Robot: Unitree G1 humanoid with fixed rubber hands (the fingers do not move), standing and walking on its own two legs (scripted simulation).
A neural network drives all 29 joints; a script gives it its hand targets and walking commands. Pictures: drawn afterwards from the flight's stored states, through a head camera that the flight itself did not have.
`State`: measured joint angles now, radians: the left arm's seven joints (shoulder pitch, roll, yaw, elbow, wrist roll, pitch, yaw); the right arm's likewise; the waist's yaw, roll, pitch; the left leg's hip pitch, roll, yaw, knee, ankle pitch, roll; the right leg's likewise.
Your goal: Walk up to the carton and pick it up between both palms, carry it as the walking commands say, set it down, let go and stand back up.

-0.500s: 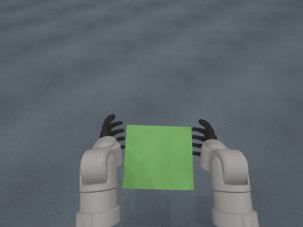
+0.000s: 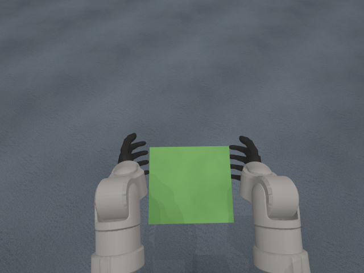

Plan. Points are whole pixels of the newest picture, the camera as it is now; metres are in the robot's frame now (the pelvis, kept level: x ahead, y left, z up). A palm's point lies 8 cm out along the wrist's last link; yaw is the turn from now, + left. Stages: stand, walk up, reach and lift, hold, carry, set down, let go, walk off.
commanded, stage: carry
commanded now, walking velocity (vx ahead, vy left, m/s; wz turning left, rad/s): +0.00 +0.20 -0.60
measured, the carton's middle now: (188, 184) +0.35 +0.01 -0.02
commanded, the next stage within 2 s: none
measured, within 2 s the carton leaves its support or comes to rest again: neither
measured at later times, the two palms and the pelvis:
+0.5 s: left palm (149, 151) +0.37 +0.09 +0.09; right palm (265, 166) +0.33 -0.15 +0.08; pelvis +0.03 +0.01 +0.00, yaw -6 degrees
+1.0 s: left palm (173, 152) +0.36 +0.04 +0.09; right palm (290, 199) +0.26 -0.18 +0.07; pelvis +0.02 +0.05 +0.00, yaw -22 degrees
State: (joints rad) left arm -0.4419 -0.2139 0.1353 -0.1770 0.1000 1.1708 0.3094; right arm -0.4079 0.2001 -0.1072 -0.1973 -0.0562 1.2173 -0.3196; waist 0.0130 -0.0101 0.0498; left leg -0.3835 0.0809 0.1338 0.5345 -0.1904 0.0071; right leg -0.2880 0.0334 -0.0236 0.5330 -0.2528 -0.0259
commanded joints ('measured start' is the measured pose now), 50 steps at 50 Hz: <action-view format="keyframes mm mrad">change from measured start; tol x32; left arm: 1 -355 -1079 -551 -136 -356 -4 -254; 50 -263 -1007 -496 -207 -344 -49 -271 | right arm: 1 -430 1055 511 -187 296 -69 233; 50 -441 1098 608 -283 352 -103 214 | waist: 1 -7 -25 -697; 25 28 -186 -601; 30 -11 338 -657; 40 15 -284 -599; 50 21 -125 -636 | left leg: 1 230 35 -56 92 199 -23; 12 532 158 -38 96 749 41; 19 -69 -25 7 233 -205 -60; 23 -82 -46 -48 162 -182 -68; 27 300 38 -29 -105 200 -32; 30 821 360 -218 59 1134 126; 37 438 242 60 180 581 76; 40 -180 -42 5 534 -471 -83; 50 -185 -87 -129 508 -259 -72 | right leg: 1 323 -236 174 24 945 -67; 5 396 -250 181 119 1170 -45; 13 13 -142 79 54 380 10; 20 468 -313 415 76 1401 -119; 27 196 -200 250 156 824 -15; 30 -392 -5 45 429 -398 67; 37 -64 -67 26 30 -67 -6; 40 484 -372 553 17 1339 -173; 50 464 -280 470 -14 1009 -163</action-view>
